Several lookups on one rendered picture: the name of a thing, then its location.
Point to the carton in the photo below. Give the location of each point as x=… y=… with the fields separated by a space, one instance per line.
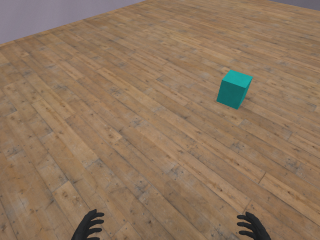
x=233 y=89

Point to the right robot hand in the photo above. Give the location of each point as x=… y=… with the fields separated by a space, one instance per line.
x=259 y=231

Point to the left robot hand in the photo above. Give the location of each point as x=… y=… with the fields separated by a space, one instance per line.
x=83 y=231

